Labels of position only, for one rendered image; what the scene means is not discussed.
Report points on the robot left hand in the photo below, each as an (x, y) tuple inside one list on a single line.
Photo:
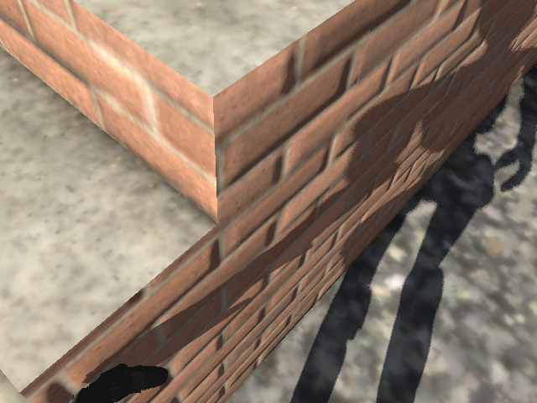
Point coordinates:
[(121, 381)]

